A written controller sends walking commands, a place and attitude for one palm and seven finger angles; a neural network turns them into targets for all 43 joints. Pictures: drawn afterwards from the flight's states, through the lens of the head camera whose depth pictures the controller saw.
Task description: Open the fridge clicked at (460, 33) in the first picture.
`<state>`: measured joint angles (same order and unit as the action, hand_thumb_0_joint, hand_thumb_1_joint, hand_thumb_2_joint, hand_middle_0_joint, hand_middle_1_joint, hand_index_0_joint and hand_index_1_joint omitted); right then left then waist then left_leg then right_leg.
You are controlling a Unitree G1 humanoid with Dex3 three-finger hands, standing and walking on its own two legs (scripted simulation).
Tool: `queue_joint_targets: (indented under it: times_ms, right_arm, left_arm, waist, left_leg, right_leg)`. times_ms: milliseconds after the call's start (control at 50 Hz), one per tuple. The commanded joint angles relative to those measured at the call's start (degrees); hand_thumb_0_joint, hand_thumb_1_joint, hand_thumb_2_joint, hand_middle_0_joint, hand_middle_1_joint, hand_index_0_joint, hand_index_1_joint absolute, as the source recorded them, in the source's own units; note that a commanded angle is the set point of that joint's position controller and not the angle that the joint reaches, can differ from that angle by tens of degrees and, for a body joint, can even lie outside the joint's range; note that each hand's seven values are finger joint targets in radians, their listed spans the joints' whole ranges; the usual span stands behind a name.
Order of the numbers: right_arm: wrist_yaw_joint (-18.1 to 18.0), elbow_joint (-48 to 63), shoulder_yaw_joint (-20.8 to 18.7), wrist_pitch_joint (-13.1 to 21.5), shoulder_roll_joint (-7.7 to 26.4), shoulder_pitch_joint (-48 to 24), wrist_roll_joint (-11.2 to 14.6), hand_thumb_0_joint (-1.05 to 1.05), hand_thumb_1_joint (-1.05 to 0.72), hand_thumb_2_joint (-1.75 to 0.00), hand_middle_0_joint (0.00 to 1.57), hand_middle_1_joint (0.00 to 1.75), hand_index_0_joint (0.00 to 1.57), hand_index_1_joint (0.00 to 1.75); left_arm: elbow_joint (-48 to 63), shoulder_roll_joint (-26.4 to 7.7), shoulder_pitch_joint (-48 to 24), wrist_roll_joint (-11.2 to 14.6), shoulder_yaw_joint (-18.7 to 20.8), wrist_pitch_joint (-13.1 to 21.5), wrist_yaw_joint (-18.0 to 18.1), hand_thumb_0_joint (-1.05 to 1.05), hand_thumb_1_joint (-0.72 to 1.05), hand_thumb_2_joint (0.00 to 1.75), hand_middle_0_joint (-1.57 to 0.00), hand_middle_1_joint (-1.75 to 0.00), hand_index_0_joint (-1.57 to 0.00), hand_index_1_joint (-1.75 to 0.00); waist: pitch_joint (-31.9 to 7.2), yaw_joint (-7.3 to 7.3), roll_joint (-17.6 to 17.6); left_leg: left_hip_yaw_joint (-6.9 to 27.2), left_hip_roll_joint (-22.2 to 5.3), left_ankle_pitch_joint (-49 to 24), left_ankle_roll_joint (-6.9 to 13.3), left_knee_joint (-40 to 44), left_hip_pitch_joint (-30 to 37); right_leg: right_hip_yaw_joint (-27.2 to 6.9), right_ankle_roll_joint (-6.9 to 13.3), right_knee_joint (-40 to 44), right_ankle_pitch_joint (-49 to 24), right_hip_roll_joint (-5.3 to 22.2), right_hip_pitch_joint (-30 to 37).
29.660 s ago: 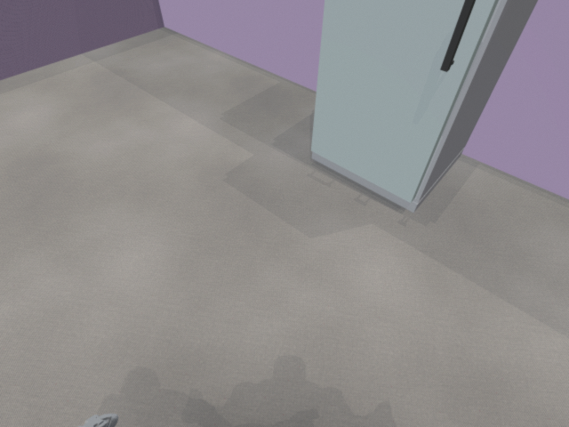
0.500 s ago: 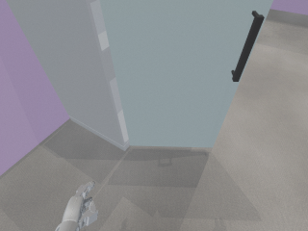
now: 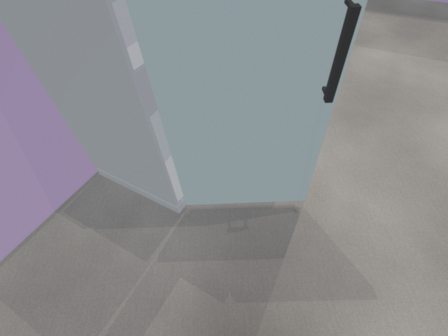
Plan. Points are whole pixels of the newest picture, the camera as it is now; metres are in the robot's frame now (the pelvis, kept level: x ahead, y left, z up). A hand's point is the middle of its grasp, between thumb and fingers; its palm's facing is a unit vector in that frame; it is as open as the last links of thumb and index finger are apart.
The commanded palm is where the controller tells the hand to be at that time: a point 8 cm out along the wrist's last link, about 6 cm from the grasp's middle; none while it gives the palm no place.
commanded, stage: let the arm hang, fingers relaxed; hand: right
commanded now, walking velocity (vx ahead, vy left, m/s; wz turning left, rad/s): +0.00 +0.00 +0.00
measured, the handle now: (337, 55) +0.79 -0.26 +0.09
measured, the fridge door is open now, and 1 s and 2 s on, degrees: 60 60 60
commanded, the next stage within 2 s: look to check the result in 0.72 s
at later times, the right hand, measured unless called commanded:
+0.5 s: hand out of the picture +0.01 -0.19 -0.17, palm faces -0.03 +0.98 -0.19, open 7.4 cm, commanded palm none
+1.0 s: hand out of the picture +0.02 -0.22 -0.17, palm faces -0.05 +0.97 -0.22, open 7.4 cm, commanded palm none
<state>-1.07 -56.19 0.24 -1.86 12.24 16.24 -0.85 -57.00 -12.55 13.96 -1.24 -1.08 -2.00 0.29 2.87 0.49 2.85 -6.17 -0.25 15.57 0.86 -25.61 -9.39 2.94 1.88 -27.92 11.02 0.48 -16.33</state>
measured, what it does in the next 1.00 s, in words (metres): stands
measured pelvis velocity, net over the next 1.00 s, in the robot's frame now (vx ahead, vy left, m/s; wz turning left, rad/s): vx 0.01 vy -0.03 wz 0.04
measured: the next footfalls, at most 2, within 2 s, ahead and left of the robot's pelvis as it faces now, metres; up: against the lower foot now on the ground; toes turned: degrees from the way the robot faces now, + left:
none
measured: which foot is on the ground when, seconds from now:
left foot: down 0.00-1.00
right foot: down 0.00-1.00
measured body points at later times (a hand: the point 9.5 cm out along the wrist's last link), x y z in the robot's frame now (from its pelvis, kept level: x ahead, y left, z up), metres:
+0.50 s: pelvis +0.00 -0.02 +0.00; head +0.00 -0.02 +0.45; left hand +0.00 +0.20 -0.16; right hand +0.02 -0.25 -0.16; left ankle -0.02 +0.11 -0.74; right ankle +0.04 -0.10 -0.74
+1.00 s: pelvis +0.01 -0.03 +0.01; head +0.03 -0.03 +0.46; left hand +0.02 +0.22 -0.15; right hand +0.03 -0.27 -0.15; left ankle -0.02 +0.11 -0.74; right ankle +0.04 -0.10 -0.74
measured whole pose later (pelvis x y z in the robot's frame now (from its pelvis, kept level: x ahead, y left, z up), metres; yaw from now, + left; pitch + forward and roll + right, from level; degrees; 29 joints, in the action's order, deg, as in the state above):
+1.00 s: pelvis +0.01 -0.03 +0.01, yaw +2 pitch -1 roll +1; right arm -1.1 -66.2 0.0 0.5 12.2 14.1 -1.1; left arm -65.5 -11.8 13.0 -0.6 0.4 0.0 1.3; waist 2.8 0.6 0.4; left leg -3.2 -2.3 13.3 -1.6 -20.2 -5.4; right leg 6.0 4.1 -21.1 9.4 -1.7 -10.8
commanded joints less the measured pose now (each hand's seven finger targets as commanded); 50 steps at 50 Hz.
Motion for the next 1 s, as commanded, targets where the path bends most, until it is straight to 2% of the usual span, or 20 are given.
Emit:
queue_joint_targets:
  times_ms: [0, 20, 80, 120, 260, 320, 420, 480, 540, 600, 640, 700, 820, 840, 900, 980]
  right_arm:
    - [-0.1, -1.2, -1.6, 2.5, 7.3, 0.6, 0.2, 0.00, -0.90, -0.90, 0.20, 0.30, 0.20, 0.30]
    - [-0.2, -2.1, -1.6, 2.6, 7.4, 0.7, 0.1, 0.00, -0.90, -0.90, 0.20, 0.30, 0.20, 0.30]
    - [-0.2, -5.1, -1.2, 2.6, 6.5, 1.4, 0.2, 0.00, -0.90, -0.90, 0.20, 0.30, 0.20, 0.30]
    - [-0.4, -6.4, -1.2, 2.6, 6.3, 2.0, 0.1, 0.00, -0.90, -0.90, 0.20, 0.30, 0.20, 0.30]
    - [-0.7, -8.5, -0.9, 2.4, 4.7, 3.2, 0.1, 0.00, -0.90, -0.90, 0.20, 0.30, 0.20, 0.30]
    - [-0.9, -8.6, -0.8, 2.5, 4.4, 3.8, -0.1, 0.00, -0.90, -0.90, 0.20, 0.30, 0.20, 0.30]
    - [-1.1, -8.5, -0.8, 2.5, 3.6, 3.8, -0.2, 0.00, -0.90, -0.90, 0.20, 0.30, 0.20, 0.30]
    - [-1.0, -8.4, -0.9, 2.5, 2.9, 3.1, -0.1, 0.00, -0.90, -0.90, 0.20, 0.30, 0.20, 0.30]
    - [-1.1, -8.1, -1.0, 2.6, 3.1, 2.7, -0.1, 0.00, -0.90, -0.90, 0.20, 0.30, 0.20, 0.30]
    - [-0.9, -8.1, -1.1, 2.6, 3.6, 2.3, -0.1, 0.00, -0.90, -0.90, 0.20, 0.30, 0.20, 0.30]
    - [-0.9, -8.0, -1.2, 2.7, 4.0, 2.2, -0.1, 0.00, -0.90, -0.90, 0.20, 0.30, 0.20, 0.30]
    - [-0.8, -7.9, -1.3, 2.8, 4.4, 1.4, -0.1, 0.00, -0.90, -0.90, 0.20, 0.30, 0.20, 0.30]
    - [-0.8, -7.7, -1.6, 3.2, 6.1, 0.8, -0.2, 0.00, -0.90, -0.90, 0.20, 0.30, 0.20, 0.30]
    - [-0.8, -7.9, -1.5, 3.1, 6.0, 0.2, -0.1, 0.00, -0.90, -0.90, 0.20, 0.30, 0.20, 0.30]
    - [-0.7, -8.1, -1.6, 3.1, 6.7, -0.1, -0.1, 0.00, -0.90, -0.90, 0.20, 0.30, 0.20, 0.30]
    - [-0.5, -7.9, -1.7, 3.2, 8.0, -1.2, -0.1, 0.00, -0.90, -0.90, 0.20, 0.30, 0.20, 0.30]
  left_arm:
    - [0.2, -6.7, -0.7, 0.0, 2.1, 1.7, 1.0, 0.00, 0.90, 0.90, -0.20, -0.30, -0.20, -0.30]
    - [-0.4, -7.0, 0.1, 0.2, 2.3, 1.7, 1.1, 0.00, 0.90, 0.90, -0.20, -0.30, -0.20, -0.30]
    - [-2.7, -6.5, 1.3, 0.3, 2.5, 1.7, 1.4, 0.00, 0.90, 0.90, -0.20, -0.30, -0.20, -0.30]
    - [-3.7, -6.3, 2.3, 0.4, 2.6, 1.6, 1.4, 0.00, 0.90, 0.90, -0.20, -0.30, -0.20, -0.30]
    - [-5.9, -4.6, 3.7, 0.2, 2.4, 1.7, 1.5, 0.00, 0.90, 0.90, -0.20, -0.30, -0.20, -0.30]
    - [-6.1, -4.3, 3.7, 0.3, 2.4, 1.9, 1.4, 0.00, 0.90, 0.90, -0.20, -0.30, -0.20, -0.30]
    - [-6.7, -3.5, 3.4, 0.3, 2.2, 2.2, 1.4, 0.00, 0.90, 0.90, -0.20, -0.30, -0.20, -0.30]
    - [-7.0, -2.9, 3.3, 0.1, 2.0, 2.3, 1.4, 0.00, 0.90, 0.90, -0.20, -0.30, -0.20, -0.30]
    - [-7.0, -2.9, 3.3, 0.1, 2.1, 2.4, 1.4, 0.00, 0.90, 0.90, -0.20, -0.30, -0.20, -0.30]
    - [-6.8, -3.5, 3.1, 0.1, 2.2, 2.5, 1.5, 0.00, 0.90, 0.90, -0.20, -0.30, -0.20, -0.30]
    - [-6.7, -3.9, 2.7, 0.2, 2.4, 2.6, 1.4, 0.00, 0.90, 0.90, -0.20, -0.30, -0.20, -0.30]
    - [-6.7, -4.6, 2.6, 0.2, 2.5, 2.7, 1.5, 0.00, 0.90, 0.90, -0.20, -0.30, -0.20, -0.30]
    - [-6.3, -6.6, 1.6, 0.5, 2.8, 3.0, 1.5, 0.00, 0.90, 0.90, -0.20, -0.30, -0.20, -0.30]
    - [-6.6, -6.6, 1.1, 0.4, 2.8, 3.0, 1.5, 0.00, 0.90, 0.90, -0.20, -0.30, -0.20, -0.30]
    - [-6.4, -7.6, 0.5, 0.4, 2.9, 3.1, 1.5, 0.00, 0.90, 0.90, -0.20, -0.30, -0.20, -0.30]
    - [-6.4, -8.8, -0.9, 0.4, 3.0, 3.1, 1.4, 0.00, 0.90, 0.90, -0.20, -0.30, -0.20, -0.30]
  waist:
    - [-3.2, -0.14, -10.1]
    - [-2.5, -0.08, -7.6]
    - [-0.7, 0.11, -5.9]
    - [-0.1, 0.05, -3.4]
    - [1.0, 0.03, -1.3]
    - [0.9, -0.20, -0.9]
    - [1.5, -0.43, -2.4]
    - [2.7, -0.28, -3.2]
    - [1.6, -0.22, -2.9]
    - [2.1, -0.22, -4.8]
    - [1.9, -0.22, -3.7]
    - [1.2, -0.01, -4.1]
    - [-1.1, -0.01, -2.5]
    - [-0.3, 0.06, -3.3]
    - [-1.0, 0.07, -3.6]
    - [-0.7, 0.02, -3.1]
  left_leg:
    - [8.2, -6.5, -0.9, 2.0, 8.6, 0.3]
    - [7.8, -6.2, -0.9, 1.9, 8.9, 0.1]
    - [7.6, -6.2, 0.2, 1.9, 9.5, -1.3]
    - [7.4, -6.1, 0.9, 1.9, 9.6, -1.5]
    - [7.2, -5.8, 1.8, 1.3, 8.8, -2.7]
    - [7.1, -5.7, 0.7, 1.1, 8.5, -2.8]
    - [7.0, -5.7, -1.6, 0.7, 8.0, -2.1]
    - [7.1, -5.8, -1.4, 0.6, 8.1, -2.3]
    - [7.0, -5.9, -2.0, 0.5, 8.1, -1.7]
    - [7.0, -5.8, -2.4, 0.5, 8.2, -1.2]
    - [7.0, -6.0, -2.5, 0.6, 8.5, -1.2]
    - [7.1, -6.0, -3.0, 0.6, 8.5, -1.1]
    - [7.3, -6.2, -5.5, 0.7, 8.8, 0.1]
    - [7.2, -6.4, -4.9, 0.6, 9.0, -0.1]
    - [7.3, -6.5, -4.7, 0.7, 9.1, 0.1]
    - [7.4, -6.7, -5.2, 0.6, 9.6, 0.5]
  right_leg:
    - [-6.9, 0.2, 7.9, 1.7, 5.6, 2.3]
    - [-7.2, 0.3, 7.8, 1.2, 5.9, 2.6]
    - [-7.1, 0.4, 8.8, 2.7, 6.0, 3.0]
    - [-7.0, 0.6, 9.1, 3.0, 6.0, 3.0]
    - [-6.9, 0.9, 10.8, 4.6, 6.1, 2.9]
    - [-6.7, 1.0, 10.9, 3.4, 6.2, 3.4]
    - [-6.6, 1.0, 11.5, 1.1, 6.3, 3.4]
    - [-6.5, 0.8, 12.4, 2.1, 6.1, 2.8]
    - [-6.5, 0.7, 12.2, 0.9, 6.0, 3.7]
    - [-6.6, 0.7, 12.8, 1.6, 6.1, 3.2]
    - [-6.6, 0.8, 12.5, 1.1, 6.2, 3.7]
    - [-6.6, 0.8, 12.7, 0.4, 6.3, 4.8]
    - [-6.5, 1.2, 11.4, -5.2, 6.7, 7.6]
    - [-6.5, 1.1, 11.8, -4.5, 6.7, 7.3]
    - [-6.8, 1.1, 12.2, -4.2, 6.8, 8.2]
    - [-6.7, 1.1, 12.5, -4.7, 6.9, 8.3]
